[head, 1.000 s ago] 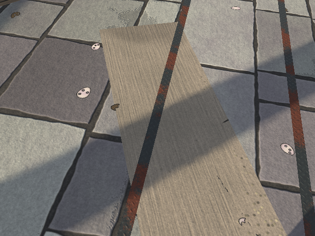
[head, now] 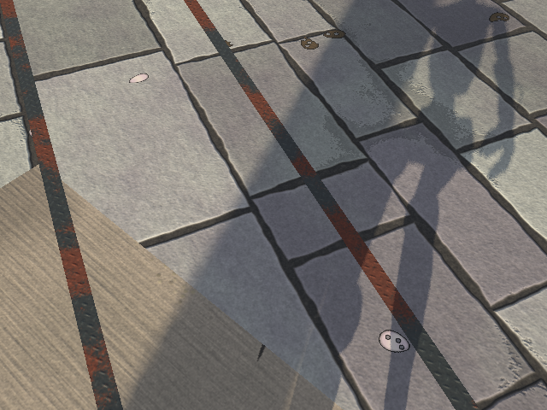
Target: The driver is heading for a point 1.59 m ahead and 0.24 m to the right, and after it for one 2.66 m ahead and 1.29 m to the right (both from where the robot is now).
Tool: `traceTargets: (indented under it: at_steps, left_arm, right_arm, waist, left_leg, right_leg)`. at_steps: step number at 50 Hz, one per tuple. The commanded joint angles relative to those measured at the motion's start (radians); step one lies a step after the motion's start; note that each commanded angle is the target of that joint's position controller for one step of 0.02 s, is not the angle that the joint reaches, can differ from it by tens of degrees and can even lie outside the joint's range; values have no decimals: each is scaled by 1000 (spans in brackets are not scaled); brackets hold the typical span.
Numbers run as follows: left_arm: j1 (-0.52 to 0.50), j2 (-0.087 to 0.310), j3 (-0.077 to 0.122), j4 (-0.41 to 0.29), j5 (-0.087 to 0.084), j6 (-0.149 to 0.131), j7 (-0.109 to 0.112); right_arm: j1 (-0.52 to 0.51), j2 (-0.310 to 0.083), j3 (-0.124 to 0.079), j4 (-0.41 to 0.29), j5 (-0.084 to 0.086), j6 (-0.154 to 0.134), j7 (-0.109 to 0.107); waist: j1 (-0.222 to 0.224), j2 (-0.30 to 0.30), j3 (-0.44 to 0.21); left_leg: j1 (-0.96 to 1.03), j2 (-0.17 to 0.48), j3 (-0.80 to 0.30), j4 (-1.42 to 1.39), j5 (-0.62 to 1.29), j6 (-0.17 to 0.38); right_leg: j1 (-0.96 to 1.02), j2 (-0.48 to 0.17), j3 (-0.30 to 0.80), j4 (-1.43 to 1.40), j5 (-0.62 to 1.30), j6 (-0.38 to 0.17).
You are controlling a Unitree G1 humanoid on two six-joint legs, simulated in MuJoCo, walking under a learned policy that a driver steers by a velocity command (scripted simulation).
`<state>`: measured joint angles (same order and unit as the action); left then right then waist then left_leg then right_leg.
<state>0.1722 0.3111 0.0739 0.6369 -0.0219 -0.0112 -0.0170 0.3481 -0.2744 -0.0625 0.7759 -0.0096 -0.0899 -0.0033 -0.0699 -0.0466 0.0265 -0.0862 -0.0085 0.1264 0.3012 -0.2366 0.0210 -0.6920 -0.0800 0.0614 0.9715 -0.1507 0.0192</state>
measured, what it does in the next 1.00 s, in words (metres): walks ahead, turning right: right foot, then left foot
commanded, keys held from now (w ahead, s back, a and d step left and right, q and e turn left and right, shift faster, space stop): w+e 0.48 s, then e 0.02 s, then no key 0.50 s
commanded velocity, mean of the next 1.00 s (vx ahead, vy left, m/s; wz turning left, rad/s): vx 0.34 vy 0.00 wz -0.42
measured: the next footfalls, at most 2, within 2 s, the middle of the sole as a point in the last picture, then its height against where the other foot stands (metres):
right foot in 0.22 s outside the picture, level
left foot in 0.66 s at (275, 361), level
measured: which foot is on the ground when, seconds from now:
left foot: down 0.00-0.22, up 0.24-0.64, down 0.66-1.00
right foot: up 0.00-0.20, down 0.22-0.68, up 0.70-0.94, down 0.96-1.00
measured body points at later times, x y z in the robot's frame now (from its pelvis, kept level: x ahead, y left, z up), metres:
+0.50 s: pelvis +0.28 -0.07 +0.00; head +0.31 -0.10 +0.45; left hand +0.43 +0.18 -0.10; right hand +0.40 -0.38 -0.08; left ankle +0.47 +0.07 -0.68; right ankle +0.24 -0.14 -0.74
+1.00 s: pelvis +0.46 -0.09 -0.01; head +0.47 -0.10 +0.44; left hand +0.67 +0.11 -0.13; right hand +0.48 -0.36 -0.13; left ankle +0.56 -0.02 -0.74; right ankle +0.41 -0.22 -0.75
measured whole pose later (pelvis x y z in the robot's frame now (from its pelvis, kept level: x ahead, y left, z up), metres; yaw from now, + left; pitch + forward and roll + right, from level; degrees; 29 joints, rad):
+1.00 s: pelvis +0.46 -0.09 -0.01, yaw -24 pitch -1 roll +1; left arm 0.22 0.26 0.04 0.75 0.02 0.04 0.03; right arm 0.15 -0.22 -0.01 0.78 -0.02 -0.02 0.02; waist -0.01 0.00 0.05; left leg -0.34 -0.03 0.02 0.51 -0.16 0.02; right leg -0.28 -0.03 0.08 0.57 -0.27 0.03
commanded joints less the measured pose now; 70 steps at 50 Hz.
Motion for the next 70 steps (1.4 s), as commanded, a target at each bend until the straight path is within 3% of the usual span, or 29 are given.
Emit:
traceTargets:
  at_steps: [1,5,7,9,10,11,12,13,14,16,18,20,25,29,31,33,34,35,36,38,41,45,48,50,52,56,64,67,70]
  left_arm:
    - [-86,12,-6,-80,0,-20,-19]
    - [-184,10,-10,-116,-5,-25,-42]
    - [-182,32,1,-129,-2,-23,-49]
    - [-68,84,29,-111,4,-15,-46]
    - [95,130,59,-68,1,-10,-37]
    - [263,202,90,-29,-4,1,-16]
    - [214,315,97,-42,-10,-10,-10]
    - [254,233,74,-66,-5,-26,-14]
    - [219,179,57,-49,2,-39,-16]
    - [93,127,39,-60,3,-46,-13]
    - [36,105,29,-75,20,-49,-5]
    - [46,115,31,-57,14,-54,6]
    - [111,147,40,-12,3,-40,32]
    - [189,133,36,37,0,-22,43]
    - [180,117,31,43,8,-15,49]
    - [143,85,22,32,11,-13,49]
    - [184,35,4,13,28,-18,46]
    - [359,7,-11,53,14,-20,43]
    - [400,92,0,72,6,-15,38]
    - [202,134,16,52,0,22,51]
    - [168,59,2,45,15,59,58]
    - [186,22,-11,80,26,47,55]
    - [147,31,-11,78,48,49,45]
    - [80,122,7,67,45,51,50]
    - [58,44,-11,70,49,36,47]
    - [74,38,-14,85,38,6,49]
    - [80,33,-14,117,30,8,52]
    - [113,50,-5,145,19,14,52]
    - [155,75,2,151,7,-10,49]
  right_arm:
    - [-65,-170,-41,-55,6,-10,-8]
    - [-23,-202,-51,-18,24,7,-8]
    - [-27,-224,-58,-10,34,18,-10]
    - [-34,-256,-68,-10,43,31,-18]
    - [-48,-247,-64,-15,47,36,-22]
    - [-34,-201,-45,-33,23,30,-25]
    - [55,-56,3,-98,-15,5,-10]
    - [-51,-144,-8,-110,20,-32,4]
    - [-139,-183,-18,-139,54,-49,11]
    - [-146,-173,-16,-125,12,-58,-1]
    - [-115,-174,-23,-117,-3,-36,1]
    - [-119,-144,-15,-116,-9,-17,1]
    - [-317,-81,12,-164,-8,-15,9]
    - [-362,-105,2,-174,-1,-27,30]
    - [-329,-124,-10,-168,-6,-30,34]
    - [-229,-137,-19,-143,-24,-40,29]
    - [-159,-194,-27,-148,-47,-46,25]
    - [-96,-203,-30,-128,-49,-27,24]
    - [-65,-160,-24,-113,-5,-10,32]
    - [-176,-87,5,-130,-4,13,30]
    - [-298,-75,15,-120,-18,35,29]
    - [-273,-100,6,-90,-4,47,18]
    - [-264,-63,25,-71,5,55,18]
    - [-216,-59,26,-64,-12,54,26]
    - [-247,-66,26,-56,-13,56,20]
    - [-207,-53,27,-21,-9,55,12]
    - [-211,-62,23,32,3,65,4]
    - [-195,-66,18,64,12,75,-1]
    - [-227,-55,18,54,26,44,2]
  waist:
    - [4,115,20]
    - [-19,110,56]
    - [5,124,41]
    - [84,154,-44]
    - [176,133,-127]
    - [244,41,-216]
    - [103,-226,-304]
    - [193,-118,-413]
    - [196,-73,-257]
    - [105,30,-115]
    - [51,1,-86]
    - [43,9,-67]
    - [110,-15,-10]
    - [139,-44,-43]
    - [116,-64,-61]
    - [54,-53,-107]
    - [51,59,-233]
    - [74,300,-385]
    - [69,271,-445]
    - [47,120,-233]
    - [108,185,-87]
    - [102,194,-165]
    - [112,148,-128]
    - [38,-32,-43]
    - [60,-35,-4]
    - [61,-12,-28]
    - [66,40,-60]
    - [71,8,-27]
    - [90,-69,87]
  left_leg:
    - [36,256,-95,-134,291,139]
    - [107,279,-24,-115,351,116]
    - [152,289,15,-42,574,97]
    - [166,279,56,163,911,77]
    - [85,249,86,365,922,49]
    - [-169,209,82,666,598,6]
    - [-606,0,-14,1013,-347,-51]
    - [-709,-1,-226,1109,-356,-39]
    - [-780,43,-221,1081,-250,-22]
    - [-666,112,-215,906,-116,-24]
    - [-559,130,-217,833,-69,-45]
    - [-532,122,-192,754,-38,-75]
    - [-450,46,-166,371,279,-100]
    - [-372,0,-174,231,370,-69]
    - [-353,1,-189,199,311,-33]
    - [-194,20,-163,112,450,14]
    - [59,180,-292,198,830,83]
    - [347,417,-579,219,1027,288]
    - [346,448,-733,170,722,314]
    - [117,337,-570,91,375,229]
    - [-196,206,-380,-7,227,163]
    - [-185,200,-317,19,289,188]
    - [-291,154,-293,13,-79,103]
    - [-283,46,-187,56,-211,7]
    - [-199,34,-167,113,-112,-12]
    - [-177,37,-161,152,48,7]
    - [-120,45,-161,187,214,4]
    - [-167,-9,-109,230,-160,12]
    - [-328,-25,-88,330,-273,24]
  right_leg:
    - [-24,-16,-17,-154,140,-7]
    - [15,4,-78,-292,128,-45]
    - [75,40,-118,-331,43,-82]
    - [257,116,-172,-350,-44,-133]
    - [489,155,-176,-417,22,-172]
    - [806,62,-1,-426,38,-227]
    - [1093,-201,592,-522,-132,-415]
    - [1123,-249,774,-658,-275,-440]
    - [1019,-221,628,-680,-211,-390]
    - [729,-136,422,-687,1,-329]
    - [580,-98,349,-727,141,-326]
    - [494,-78,285,-741,240,-332]
    - [390,15,182,-713,197,-255]
    - [481,-12,220,-603,266,-205]
    - [556,-35,266,-513,316,-182]
    - [560,24,246,-366,379,-132]
    - [444,91,212,-155,163,-84]
    - [212,212,138,166,-494,-4]
    - [147,167,168,279,-567,16]
    - [105,106,121,301,-443,50]
    - [282,50,37,-5,-368,57]
    - [470,60,-11,-300,-182,43]
    - [611,47,4,-502,22,-10]
    - [467,-21,94,-535,-187,-81]
    - [365,10,75,-571,-297,-65]
    - [419,18,61,-522,-64,-38]
    - [464,35,42,-490,95,-36]
    - [432,46,53,-532,-283,-79]
    - [421,-61,227,-643,-545,-170]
